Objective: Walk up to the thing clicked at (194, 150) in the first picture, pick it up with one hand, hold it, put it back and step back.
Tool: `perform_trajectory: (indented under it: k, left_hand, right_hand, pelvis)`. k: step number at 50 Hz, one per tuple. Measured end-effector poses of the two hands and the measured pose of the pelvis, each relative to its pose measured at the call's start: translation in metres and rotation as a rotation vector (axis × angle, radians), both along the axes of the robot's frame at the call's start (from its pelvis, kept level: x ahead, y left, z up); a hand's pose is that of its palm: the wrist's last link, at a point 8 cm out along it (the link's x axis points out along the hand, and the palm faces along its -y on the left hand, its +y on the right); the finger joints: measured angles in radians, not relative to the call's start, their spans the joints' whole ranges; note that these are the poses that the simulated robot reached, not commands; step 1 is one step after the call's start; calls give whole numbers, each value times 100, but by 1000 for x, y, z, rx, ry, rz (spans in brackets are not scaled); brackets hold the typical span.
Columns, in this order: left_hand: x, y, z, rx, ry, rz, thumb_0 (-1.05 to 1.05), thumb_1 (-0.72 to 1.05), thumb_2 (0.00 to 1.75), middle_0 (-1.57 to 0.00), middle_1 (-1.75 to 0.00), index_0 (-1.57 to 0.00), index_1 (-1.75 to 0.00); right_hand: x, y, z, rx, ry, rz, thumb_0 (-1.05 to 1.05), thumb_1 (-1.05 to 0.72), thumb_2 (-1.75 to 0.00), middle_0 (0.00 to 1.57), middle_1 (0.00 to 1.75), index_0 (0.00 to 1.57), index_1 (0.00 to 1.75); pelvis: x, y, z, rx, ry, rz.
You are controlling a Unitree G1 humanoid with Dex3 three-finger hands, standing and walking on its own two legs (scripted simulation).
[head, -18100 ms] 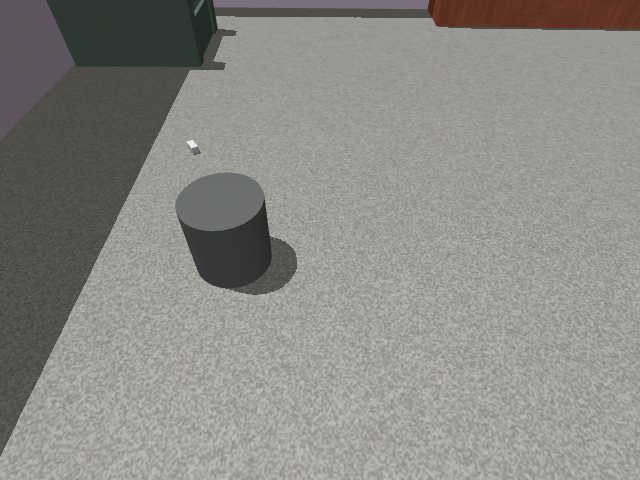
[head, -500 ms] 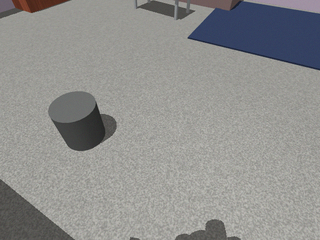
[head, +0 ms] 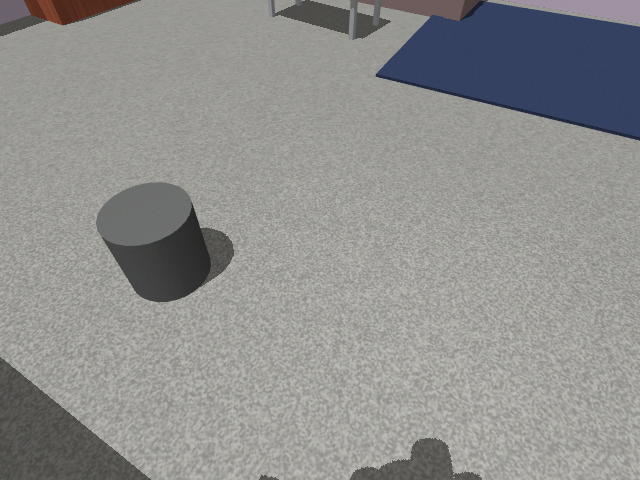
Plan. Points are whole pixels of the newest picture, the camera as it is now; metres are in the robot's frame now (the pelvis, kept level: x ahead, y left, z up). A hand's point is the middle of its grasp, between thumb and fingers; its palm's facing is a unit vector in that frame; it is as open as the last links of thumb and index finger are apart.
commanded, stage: stand
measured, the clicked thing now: out of the picture +1.07 +1.49 -0.76
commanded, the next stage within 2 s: walk up in 0.18 s
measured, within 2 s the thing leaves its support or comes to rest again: neither
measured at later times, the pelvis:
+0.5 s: pelvis +0.06 -0.05 -0.03, yaw -2 degrees
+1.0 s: pelvis +0.29 -0.01 -0.02, yaw +0 degrees
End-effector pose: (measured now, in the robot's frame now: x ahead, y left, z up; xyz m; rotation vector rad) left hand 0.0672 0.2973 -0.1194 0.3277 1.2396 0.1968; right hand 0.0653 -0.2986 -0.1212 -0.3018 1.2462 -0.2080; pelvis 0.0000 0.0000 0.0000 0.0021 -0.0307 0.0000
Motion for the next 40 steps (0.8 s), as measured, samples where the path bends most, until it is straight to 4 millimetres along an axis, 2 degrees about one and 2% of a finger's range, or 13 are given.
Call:
perform_trajectory:
  k: [12, 15, 19, 23, 26, 29, 32, 36, 40]
  left_hand:
    - [2, 3, 1, -12, -14, -6, 1, 91, 90, -21, -30, -21, -30]
    - [12, 6, 5, 5, -8, -34, 1, 91, 90, -21, -30, -21, -30]
    - [40, 4, 15, 29, -32, -67, 1, 91, 90, -21, -30, -21, -30]
    - [67, -4, 19, 80, -94, -76, 1, 91, 90, -21, -30, -21, -30]
    - [70, -12, 19, 104, -126, -36, 1, 91, 90, -21, -30, -21, -30]
    - [69, -21, 23, 90, -89, -4, 1, 91, 90, -21, -30, -21, -30]
    - [76, -26, 23, 70, -60, 16, 1, 91, 90, -21, -30, -21, -30]
    - [98, -25, 15, 44, -46, 33, 1, 90, 90, -21, -30, -21, -30]
    - [135, -15, -1, 18, -38, 39, 1, 90, 90, -21, -30, -21, -30]
  right_hand:
    - [2, -4, 1, 14, -34, -1, 0, -90, -90, 20, 30, 20, 30]
    - [-1, -17, 3, 9, -75, -28, 0, -90, -90, 20, 30, 20, 30]
    - [-11, -45, 2, -7, -45, -58, 0, -90, -90, 20, 30, 20, 30]
    - [-4, -82, -15, -29, 3, -68, 0, -90, -90, 20, 30, 20, 30]
    - [21, -96, -21, -39, 28, -53, 0, -90, -90, 20, 30, 20, 30]
    - [58, -96, -13, -22, -14, -31, 1, -90, -90, 20, 30, 20, 30]
    - [95, -92, -3, -6, -56, 1, 0, -90, -90, 20, 30, 20, 30]
    - [141, -83, 7, -2, -64, 45, 0, -90, -90, 20, 30, 20, 30]
    - [194, -69, 12, -19, -61, 84, 0, -90, -90, 20, 30, 20, 30]
  pelvis:
    - [5, -1, -2, 7, 5, -12]
    - [12, -7, -4, 6, 10, -35]
    - [28, -24, -6, 16, 0, -51]
    - [52, -47, -21, 7, -17, -52]
    - [70, -55, -26, -15, -24, -36]
    - [90, -57, -17, -28, -26, -33]
    - [113, -57, -10, -35, -21, -23]
    - [147, -54, -8, -41, -10, -13]
    - [188, -43, -15, -55, -3, 4]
